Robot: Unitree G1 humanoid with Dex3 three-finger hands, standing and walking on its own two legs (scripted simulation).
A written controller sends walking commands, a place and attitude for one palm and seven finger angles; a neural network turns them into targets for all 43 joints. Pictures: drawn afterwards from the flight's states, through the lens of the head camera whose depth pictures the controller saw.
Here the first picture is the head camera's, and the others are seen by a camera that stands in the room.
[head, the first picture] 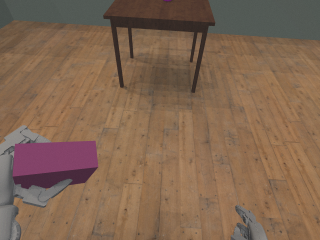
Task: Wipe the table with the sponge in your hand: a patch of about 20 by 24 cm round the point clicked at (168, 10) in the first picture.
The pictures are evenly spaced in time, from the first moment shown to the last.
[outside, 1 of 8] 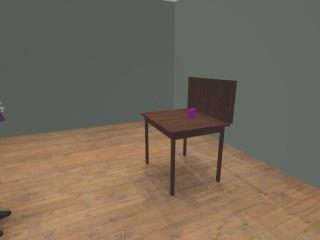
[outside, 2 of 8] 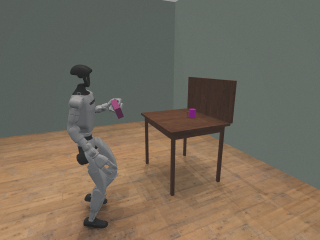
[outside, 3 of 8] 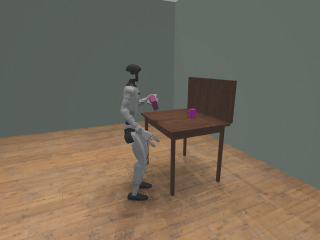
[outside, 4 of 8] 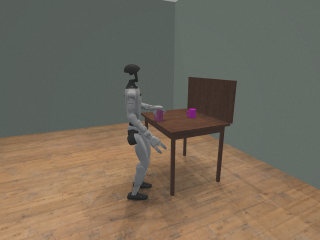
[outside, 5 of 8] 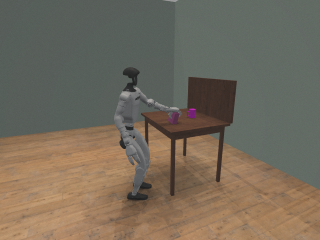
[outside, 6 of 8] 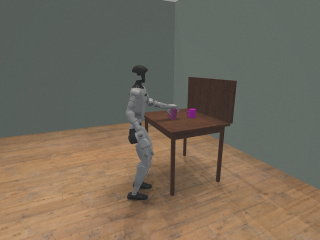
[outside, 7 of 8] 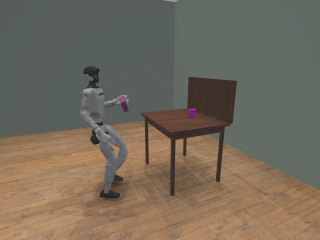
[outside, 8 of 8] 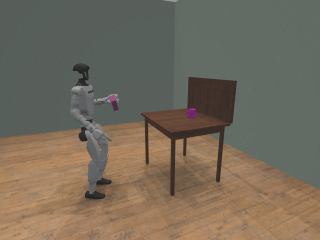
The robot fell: no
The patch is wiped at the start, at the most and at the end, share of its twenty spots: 0.00 1.00 1.00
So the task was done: yes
